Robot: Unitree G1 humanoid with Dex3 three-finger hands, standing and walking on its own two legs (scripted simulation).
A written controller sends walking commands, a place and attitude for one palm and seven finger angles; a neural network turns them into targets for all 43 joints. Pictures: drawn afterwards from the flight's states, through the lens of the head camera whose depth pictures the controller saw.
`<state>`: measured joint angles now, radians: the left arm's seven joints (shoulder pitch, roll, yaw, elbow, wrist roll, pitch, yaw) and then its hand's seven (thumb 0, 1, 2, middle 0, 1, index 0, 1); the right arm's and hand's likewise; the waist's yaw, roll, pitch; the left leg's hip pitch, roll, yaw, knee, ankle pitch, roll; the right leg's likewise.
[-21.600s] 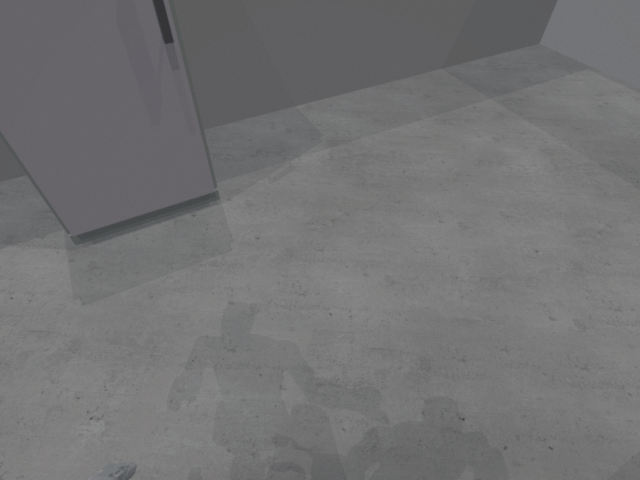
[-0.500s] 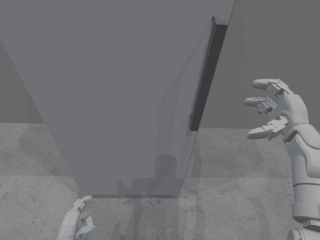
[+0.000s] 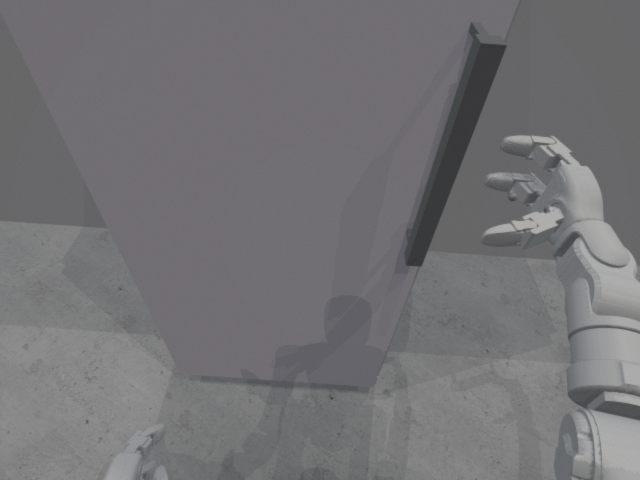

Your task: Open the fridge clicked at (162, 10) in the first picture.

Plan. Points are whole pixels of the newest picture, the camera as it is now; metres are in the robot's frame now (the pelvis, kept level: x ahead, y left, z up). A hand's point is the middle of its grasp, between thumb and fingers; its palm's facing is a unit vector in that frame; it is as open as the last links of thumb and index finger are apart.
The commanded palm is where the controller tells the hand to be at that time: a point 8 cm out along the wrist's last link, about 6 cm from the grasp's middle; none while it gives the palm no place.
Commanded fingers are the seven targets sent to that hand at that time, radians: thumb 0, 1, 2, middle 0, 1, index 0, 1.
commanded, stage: move the hooked fingers beside the handle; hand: right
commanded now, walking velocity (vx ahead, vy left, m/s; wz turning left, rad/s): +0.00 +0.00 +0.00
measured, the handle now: (439, 165) +0.50 -0.11 +0.17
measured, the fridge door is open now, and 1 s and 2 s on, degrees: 0 0 0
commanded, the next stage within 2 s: feel for the door with the fingertips in 1.04 s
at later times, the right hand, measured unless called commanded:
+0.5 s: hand (495, 179) +0.45 -0.18 +0.18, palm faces -0.01 +1.00 +0.01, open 14.0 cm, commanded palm +0.42 -0.23 +0.18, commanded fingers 0.00 0.50 -0.30 0.30 1.20 0.30 1.20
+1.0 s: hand (495, 184) +0.44 -0.17 +0.19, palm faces -0.02 +1.00 +0.01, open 14.0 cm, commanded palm +0.41 -0.23 +0.18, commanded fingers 0.00 0.50 -0.30 0.30 1.20 0.30 1.20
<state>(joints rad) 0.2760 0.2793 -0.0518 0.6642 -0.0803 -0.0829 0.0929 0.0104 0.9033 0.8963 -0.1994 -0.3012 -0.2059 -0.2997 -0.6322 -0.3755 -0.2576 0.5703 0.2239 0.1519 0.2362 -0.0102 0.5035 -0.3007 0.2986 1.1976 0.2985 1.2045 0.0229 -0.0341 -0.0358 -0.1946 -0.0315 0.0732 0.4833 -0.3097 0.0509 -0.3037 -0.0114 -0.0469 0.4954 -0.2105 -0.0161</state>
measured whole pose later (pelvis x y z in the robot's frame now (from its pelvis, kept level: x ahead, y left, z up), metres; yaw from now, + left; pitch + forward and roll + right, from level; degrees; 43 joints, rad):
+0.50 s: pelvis +0.01 +0.00 +0.00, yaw +1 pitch +4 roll +0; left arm 0.34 0.28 -0.03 0.66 -0.07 -0.05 0.07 0.01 0.90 0.90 -0.20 -0.30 -0.21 -0.30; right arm -0.73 -0.38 -0.29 0.76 0.19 0.04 0.21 -0.01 0.50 -0.30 0.30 1.20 0.30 1.20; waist 0.05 -0.03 -0.05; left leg -0.24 -0.03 0.05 0.50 -0.32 0.05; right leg -0.34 -0.02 -0.07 0.52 -0.24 -0.02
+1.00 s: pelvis +0.00 -0.01 +0.00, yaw +0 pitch +3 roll +0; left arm 0.27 0.26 -0.05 0.65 -0.07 -0.05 0.08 0.01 0.90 0.90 -0.20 -0.30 -0.21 -0.30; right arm -0.76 -0.34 -0.23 0.75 0.19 0.07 0.18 -0.01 0.50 -0.30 0.30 1.20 0.30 1.20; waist 0.04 -0.03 -0.05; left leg -0.23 -0.03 0.07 0.51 -0.32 0.04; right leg -0.35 -0.01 -0.05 0.53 -0.23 -0.03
